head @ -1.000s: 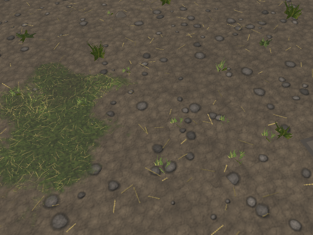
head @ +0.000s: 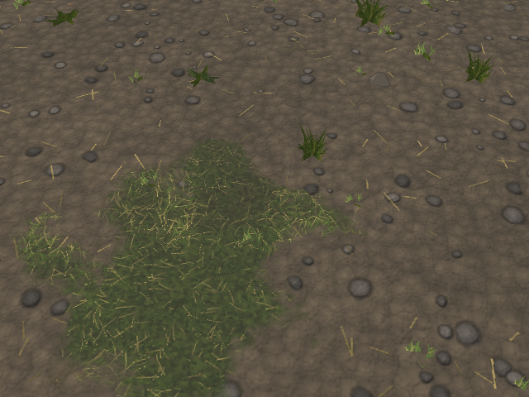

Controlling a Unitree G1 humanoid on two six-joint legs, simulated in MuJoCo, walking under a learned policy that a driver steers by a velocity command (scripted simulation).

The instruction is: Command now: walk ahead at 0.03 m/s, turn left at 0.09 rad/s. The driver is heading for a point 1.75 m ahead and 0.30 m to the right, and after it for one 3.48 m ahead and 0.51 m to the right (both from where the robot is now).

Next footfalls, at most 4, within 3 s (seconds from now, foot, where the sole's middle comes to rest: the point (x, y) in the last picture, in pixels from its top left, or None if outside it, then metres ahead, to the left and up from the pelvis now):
2.28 left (233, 388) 0.51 0.10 -0.77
2.84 right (325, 283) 0.82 -0.14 -0.77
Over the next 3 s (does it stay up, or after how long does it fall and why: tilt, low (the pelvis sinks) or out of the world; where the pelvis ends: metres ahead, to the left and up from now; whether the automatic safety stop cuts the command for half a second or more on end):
stays up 0.74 -0.05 0.01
